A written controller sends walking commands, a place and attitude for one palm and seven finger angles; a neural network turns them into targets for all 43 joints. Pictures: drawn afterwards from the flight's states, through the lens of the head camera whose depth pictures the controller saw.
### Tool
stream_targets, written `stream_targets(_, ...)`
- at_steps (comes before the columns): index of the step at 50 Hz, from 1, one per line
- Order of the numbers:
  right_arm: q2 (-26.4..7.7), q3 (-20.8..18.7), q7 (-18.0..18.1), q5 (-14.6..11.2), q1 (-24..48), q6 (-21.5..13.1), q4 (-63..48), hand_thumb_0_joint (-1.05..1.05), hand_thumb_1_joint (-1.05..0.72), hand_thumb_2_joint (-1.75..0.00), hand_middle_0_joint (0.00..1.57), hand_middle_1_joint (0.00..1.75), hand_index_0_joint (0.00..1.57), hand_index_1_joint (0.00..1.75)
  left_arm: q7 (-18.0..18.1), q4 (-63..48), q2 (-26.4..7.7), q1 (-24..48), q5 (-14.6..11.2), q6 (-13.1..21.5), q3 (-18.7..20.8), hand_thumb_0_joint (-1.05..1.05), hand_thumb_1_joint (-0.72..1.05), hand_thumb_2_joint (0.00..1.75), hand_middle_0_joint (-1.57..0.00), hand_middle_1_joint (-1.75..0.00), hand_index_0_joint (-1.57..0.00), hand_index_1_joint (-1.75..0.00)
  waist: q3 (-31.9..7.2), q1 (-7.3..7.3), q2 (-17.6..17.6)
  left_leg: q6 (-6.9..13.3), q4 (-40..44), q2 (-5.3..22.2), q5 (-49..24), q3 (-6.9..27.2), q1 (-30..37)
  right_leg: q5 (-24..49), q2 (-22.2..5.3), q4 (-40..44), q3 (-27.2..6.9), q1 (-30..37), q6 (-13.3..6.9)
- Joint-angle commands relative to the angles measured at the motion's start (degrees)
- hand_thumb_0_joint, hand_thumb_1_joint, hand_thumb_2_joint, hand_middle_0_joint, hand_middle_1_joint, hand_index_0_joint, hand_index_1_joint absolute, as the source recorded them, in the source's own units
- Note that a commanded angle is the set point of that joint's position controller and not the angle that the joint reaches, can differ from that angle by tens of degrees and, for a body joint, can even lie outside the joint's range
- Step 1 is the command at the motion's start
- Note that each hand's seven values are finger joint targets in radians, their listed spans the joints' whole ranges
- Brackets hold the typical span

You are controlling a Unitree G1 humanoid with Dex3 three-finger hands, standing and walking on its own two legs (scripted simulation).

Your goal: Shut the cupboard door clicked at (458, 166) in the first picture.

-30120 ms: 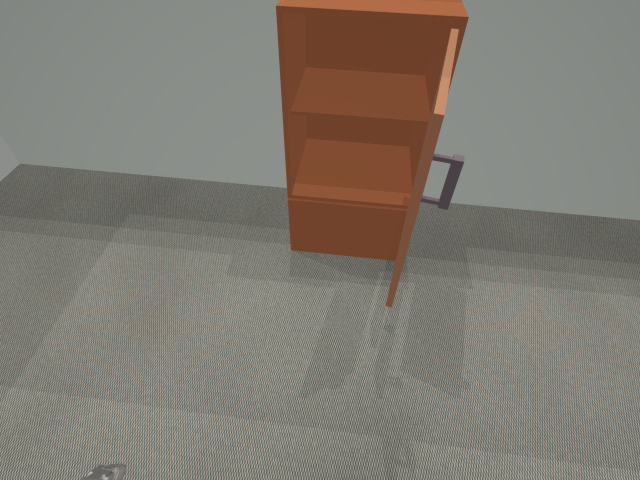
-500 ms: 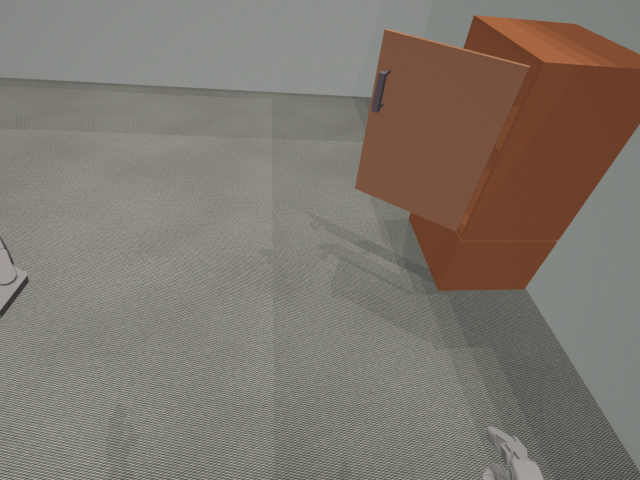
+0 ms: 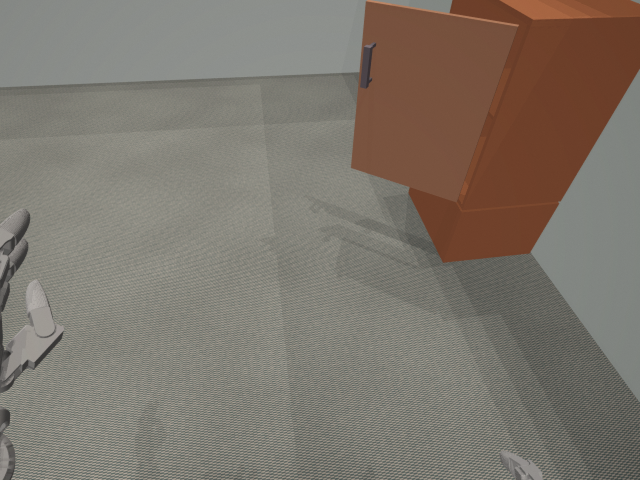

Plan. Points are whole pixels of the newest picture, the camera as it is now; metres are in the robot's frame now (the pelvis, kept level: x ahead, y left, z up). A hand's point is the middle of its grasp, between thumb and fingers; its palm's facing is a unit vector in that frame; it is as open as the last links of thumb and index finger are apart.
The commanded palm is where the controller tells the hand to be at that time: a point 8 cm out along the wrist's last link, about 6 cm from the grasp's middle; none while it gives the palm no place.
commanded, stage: let the arm hang, fingers relaxed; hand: left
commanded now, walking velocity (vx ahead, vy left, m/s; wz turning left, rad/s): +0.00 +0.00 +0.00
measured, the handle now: (368, 65) +1.30 -0.10 +0.00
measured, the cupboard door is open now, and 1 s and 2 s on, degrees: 52 52 52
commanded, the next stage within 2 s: look to check the result in 1.06 s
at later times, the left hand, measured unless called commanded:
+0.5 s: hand out of the picture +0.00 +0.18 -0.14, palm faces +0.01 -0.97 -0.24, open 7.2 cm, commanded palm none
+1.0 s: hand out of the picture +0.01 +0.15 -0.15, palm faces +0.02 -0.99 -0.13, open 7.4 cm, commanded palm none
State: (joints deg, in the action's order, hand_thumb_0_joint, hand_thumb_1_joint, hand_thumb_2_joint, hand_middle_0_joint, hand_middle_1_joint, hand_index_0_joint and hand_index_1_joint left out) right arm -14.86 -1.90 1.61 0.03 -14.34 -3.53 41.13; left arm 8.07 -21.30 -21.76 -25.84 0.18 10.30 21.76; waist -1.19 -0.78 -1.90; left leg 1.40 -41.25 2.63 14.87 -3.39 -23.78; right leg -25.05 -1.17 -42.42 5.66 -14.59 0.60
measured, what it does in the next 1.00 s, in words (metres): stands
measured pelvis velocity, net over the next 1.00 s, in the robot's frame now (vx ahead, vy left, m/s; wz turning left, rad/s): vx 0.03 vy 0.00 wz -0.01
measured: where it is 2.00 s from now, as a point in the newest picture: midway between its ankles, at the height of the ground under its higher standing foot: outside the picture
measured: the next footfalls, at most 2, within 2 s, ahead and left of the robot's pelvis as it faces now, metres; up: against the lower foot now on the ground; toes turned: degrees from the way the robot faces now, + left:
none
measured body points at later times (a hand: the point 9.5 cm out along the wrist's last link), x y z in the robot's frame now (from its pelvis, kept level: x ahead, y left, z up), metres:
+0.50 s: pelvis +0.01 -0.01 +0.03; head +0.03 -0.02 +0.48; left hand +0.00 +0.23 -0.13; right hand +0.00 -0.24 -0.13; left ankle +0.06 +0.10 -0.71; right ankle +0.00 -0.13 -0.71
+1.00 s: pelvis +0.03 +0.00 +0.03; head +0.03 +0.01 +0.48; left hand +0.01 +0.20 -0.14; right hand +0.01 -0.21 -0.13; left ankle +0.06 +0.10 -0.71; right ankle +0.00 -0.13 -0.71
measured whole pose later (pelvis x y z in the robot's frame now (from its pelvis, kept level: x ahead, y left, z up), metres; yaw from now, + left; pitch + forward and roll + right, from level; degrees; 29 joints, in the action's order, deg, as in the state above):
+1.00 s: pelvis +0.03 +0.00 +0.03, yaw +0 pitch -2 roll +0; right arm -6.8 0.1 2.0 0.5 -16.5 0.5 65.5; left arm 2.1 66.0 -5.6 -17.9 0.9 0.2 -0.1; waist 1.5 -0.9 0.8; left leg 2.0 -23.2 -0.8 9.9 -3.6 -11.9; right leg -15.8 -0.8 -23.6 -1.4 -6.4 1.0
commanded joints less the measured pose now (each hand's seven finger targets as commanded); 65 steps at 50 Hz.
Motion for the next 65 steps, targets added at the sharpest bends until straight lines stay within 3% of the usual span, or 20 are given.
stream_targets(1, -10.18, -1.13, -1.06, 2.39, -0.05, -0.04, -4.06, 0.00, -0.90, -0.90, 0.20, 0.30, 0.20, 0.30, -6.92, 27.84, 6.57, 5.21, 1.26, -12.48, -16.39, 0.00, 0.90, 0.90, -0.20, -0.30, -0.20, -0.30, -1.61, -2.97, -6.50, 9.82, 20.56, 18.39, -21.00, 28.92, 3.47, -10.59, 0.20, -23.67, -8.74, -15.37, 2.68)
stream_targets(2, -9.30, -0.58, -0.92, 2.71, 2.47, 0.39, -4.71, 0.00, -0.90, -0.90, 0.20, 0.30, 0.20, 0.30, -7.38, 31.61, 5.33, 7.20, 1.14, -12.24, -16.56, 0.00, 0.90, 0.90, -0.20, -0.30, -0.20, -0.30, -0.21, -1.67, -1.18, 10.44, 20.66, 17.27, -16.62, 27.01, 1.12, -8.03, -1.39, -22.28, -10.20, -14.17, 2.62)
stream_targets(3, -8.76, -0.28, -0.83, 2.93, 4.67, 0.89, -4.49, 0.00, -0.90, -0.90, 0.20, 0.30, 0.20, 0.30, -7.82, 36.25, 5.04, 8.27, 1.08, -12.11, -16.86, 0.00, 0.90, 0.90, -0.20, -0.30, -0.20, -0.30, 0.45, -0.50, 2.41, 9.80, 20.80, 15.37, -13.86, 22.90, -0.09, -6.09, -1.73, -17.47, -9.68, -11.62, 2.70)
stream_targets(5, -8.58, -0.09, -0.77, 2.89, 6.95, 1.93, -2.96, 0.00, -0.90, -0.90, 0.20, 0.30, 0.20, 0.30, -8.20, 46.08, 4.45, 7.50, 0.89, -12.05, -17.62, 0.00, 0.90, 0.90, -0.20, -0.30, -0.20, -0.30, -1.58, 1.39, -0.52, 7.63, 20.67, 11.66, -8.90, 16.23, -0.37, -2.37, -0.94, -3.10, -6.64, -3.06, 2.57)
stream_targets(6, -8.45, 0.08, -0.90, 2.43, 7.45, 2.79, -1.93, 0.00, -0.90, -0.90, 0.20, 0.30, 0.20, 0.30, -8.01, 51.02, 3.75, 5.34, 0.84, -11.97, -17.83, 0.00, 0.90, 0.90, -0.20, -0.30, -0.20, -0.30, -2.12, 2.80, -1.63, 5.87, 18.97, 9.35, -3.21, 13.01, -2.12, 4.73, -0.08, 5.69, -5.61, 3.16, 2.40)
stream_targets(7, -6.80, 0.19, -1.14, 1.80, 6.68, 3.40, -0.78, 0.00, -0.90, -0.90, 0.20, 0.30, 0.20, 0.30, -7.73, 54.99, 2.10, 4.57, 1.09, -11.73, -17.81, 0.00, 0.90, 0.90, -0.20, -0.30, -0.20, -0.30, -2.74, 2.92, 0.25, 3.39, 16.63, 5.48, 3.04, 10.05, -4.46, 8.71, -0.26, 12.84, -7.95, 8.14, 1.72)
stream_targets(8, -4.63, 0.30, -1.38, 1.16, 5.58, 3.90, 0.22, 0.00, -0.90, -0.90, 0.20, 0.30, 0.20, 0.30, -7.55, 57.94, 0.07, 5.25, 1.43, -11.21, -18.01, 0.00, 0.90, 0.90, -0.20, -0.30, -0.20, -0.30, -1.34, 1.96, 3.65, 0.34, 12.84, 0.17, 10.11, 5.88, -4.61, 2.34, -5.36, 19.66, -15.84, 4.68, -0.88)
stream_targets(9, -3.67, 0.54, -1.82, 1.03, 4.33, 4.49, 0.84, 0.00, -0.90, -0.90, 0.20, 0.30, 0.20, 0.30, -7.56, 59.66, -2.44, 7.88, 1.42, -11.01, -18.25, 0.00, 0.90, 0.90, -0.20, -0.30, -0.20, -0.30, 0.93, -0.04, 3.29, -0.90, 10.07, -2.02, 10.24, 4.00, 0.46, -4.87, -10.48, 25.86, -20.63, -4.24, -3.80)
stream_targets(10, -2.40, 0.56, -1.50, 1.54, 3.69, 5.02, 2.79, 0.00, -0.90, -0.90, 0.20, 0.30, 0.20, 0.30, -7.57, 61.81, -1.67, 11.09, 1.22, -10.49, -18.79, 0.00, 0.90, 0.90, -0.20, -0.30, -0.20, -0.30, 1.88, -1.41, 4.55, -1.43, 5.87, -2.88, 6.36, 2.35, 6.60, -9.81, -12.07, 30.08, -24.21, -11.35, -5.74)
stream_targets(11, -1.62, 0.60, -1.19, 1.71, 3.09, 5.15, 4.82, 0.00, -0.90, -0.90, 0.20, 0.30, 0.20, 0.30, -7.33, 64.03, -0.23, 13.53, 1.01, -10.10, -19.25, 0.00, 0.90, 0.90, -0.20, -0.30, -0.20, -0.30, 2.95, -1.71, 6.93, -1.36, 3.77, -2.66, 2.52, 2.87, 9.25, -5.80, -11.26, 30.75, -23.87, -13.33, -6.65)
stream_targets(12, -0.72, 0.47, -0.97, 1.81, 1.35, 4.78, 6.60, 0.00, -0.90, -0.90, 0.20, 0.30, 0.20, 0.30, -7.15, 65.92, 2.76, 14.35, 1.17, -9.67, -19.03, 0.00, 0.90, 0.90, -0.20, -0.30, -0.20, -0.30, 2.23, -2.61, 4.16, -1.20, 5.78, -1.84, -1.23, 3.64, 11.39, 1.82, -9.81, 28.07, -20.71, -11.90, -6.61)
stream_targets(14, -0.24, 0.41, -0.84, 1.67, -1.07, 4.01, 9.27, 0.00, -0.90, -0.90, 0.20, 0.30, 0.20, 0.30, -6.81, 68.65, 5.56, 12.49, 1.00, -9.22, -19.05, 0.00, 0.90, 0.90, -0.20, -0.30, -0.20, -0.30, -3.39, -2.23, -0.18, -0.62, 12.37, 0.41, -8.99, 6.32, 15.44, 13.41, -5.93, 21.48, -14.16, -5.42, -3.79)
stream_targets(15, -0.88, 0.42, -0.68, 1.53, -1.00, 3.71, 10.60, 0.00, -0.90, -0.90, 0.20, 0.30, 0.20, 0.30, -6.73, 70.24, 6.00, 11.42, 0.75, -9.41, -19.46, 0.00, 0.90, 0.90, -0.20, -0.30, -0.20, -0.30, -4.46, -1.48, -2.31, -0.29, 15.04, 2.17, -8.78, 7.50, 15.34, 12.58, -4.70, 21.18, -12.49, -2.91, -2.52)
stream_targets(18, -1.08, 0.51, -0.30, 1.12, -0.13, 3.84, 13.80, 0.00, -0.90, -0.90, 0.20, 0.30, 0.20, 0.30, -6.64, 75.39, 5.77, 9.24, 0.48, -10.08, -19.97, 0.00, 0.90, 0.90, -0.20, -0.30, -0.20, -0.30, 0.47, -0.02, -2.80, 0.18, 20.25, 3.14, -3.59, 8.79, 11.06, 11.02, -3.27, 22.64, -10.87, 0.48, -1.49)
stream_targets(20, -0.73, 0.55, -0.13, 0.96, -1.83, 3.81, 15.91, 0.00, -0.90, -0.90, 0.20, 0.30, 0.20, 0.30, -6.55, 78.10, 5.99, 8.64, 0.44, -10.11, -20.29, 0.00, 0.90, 0.90, -0.20, -0.30, -0.20, -0.30, 1.58, -0.09, 0.97, 0.19, 21.23, 3.20, -5.18, 8.46, 11.54, 12.49, -3.40, 23.18, -10.47, 1.67, -1.44)
stream_targets(23, -0.38, 0.72, 0.08, 0.76, -3.34, 3.67, 18.58, 0.00, -0.90, -0.90, 0.20, 0.30, 0.20, 0.30, -6.41, 81.25, 6.33, 7.38, 0.33, -10.00, -20.65, 0.00, 0.90, 0.90, -0.20, -0.30, -0.20, -0.30, 2.12, -0.02, 3.16, 0.19, 21.69, 3.02, -6.49, 7.35, 13.66, 13.00, -3.71, 24.10, -10.50, 1.93, -1.24)
stream_targets(35, 2.20, 1.06, 0.39, 0.62, -5.76, 3.83, 23.36, 0.00, -0.90, -0.90, 0.20, 0.30, 0.20, 0.30, -5.82, 86.15, 8.42, 4.12, 0.38, -10.06, -21.03, 0.00, 0.90, 0.90, -0.20, -0.30, -0.20, -0.30, 6.79, 0.04, 2.78, 0.23, 22.95, 2.42, -4.76, 5.93, 13.83, 11.28, -3.67, 24.88, -10.63, 0.49, -1.07)
stream_targets(42, 2.85, 0.97, 0.59, 0.67, -5.88, 3.45, 23.51, 0.00, -0.90, -0.90, 0.20, 0.30, 0.20, 0.30, -5.68, 86.75, 9.73, 2.84, 0.49, -9.95, -21.00, 0.00, 0.90, 0.90, -0.20, -0.30, -0.20, -0.30, 7.09, 0.24, 1.20, 0.51, 23.21, 2.27, -4.91, 6.07, 13.81, 12.92, -3.60, 24.13, -10.44, 0.82, -0.89)
stream_targets(57, 2.43, 0.84, 0.77, 0.56, -6.15, 2.92, 23.30, 0.00, -0.90, -0.90, 0.20, 0.30, 0.20, 0.30, -5.52, 87.06, 10.15, 2.06, 0.59, -9.75, -21.01, 0.00, 0.90, 0.90, -0.20, -0.30, -0.20, -0.30, 6.34, 0.17, 1.59, 0.92, 23.10, 2.71, -8.58, 6.11, 15.38, 15.57, -3.60, 23.83, -10.31, 2.22, -0.53)
stream_targets(65, 1.82, 0.75, 0.63, 0.50, -6.01, 3.01, 23.32, 0.00, -0.90, -0.90, 0.20, 0.30, 0.20, 0.30, -5.52, 87.03, 9.50, 2.13, 0.67, -9.91, -21.13, 0.00, 0.90, 0.90, -0.20, -0.30, -0.20, -0.30, 6.83, 0.09, 2.35, 0.97, 24.01, 2.76, -6.28, 6.36, 15.39, 14.26, -3.60, 23.79, -10.27, 1.99, -0.42)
